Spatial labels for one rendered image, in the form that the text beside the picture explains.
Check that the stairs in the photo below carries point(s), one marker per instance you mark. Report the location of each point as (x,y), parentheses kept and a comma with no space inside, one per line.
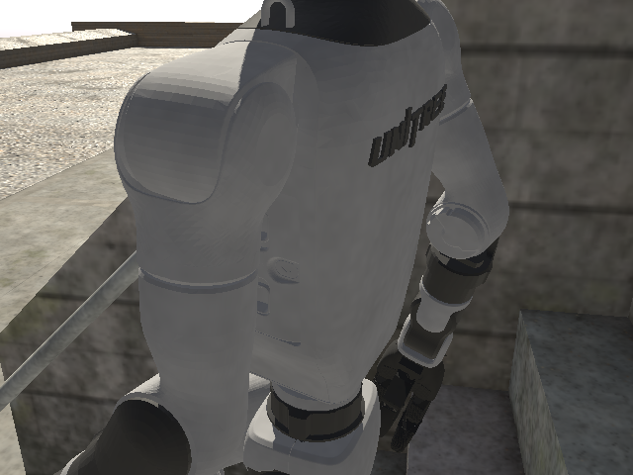
(568,409)

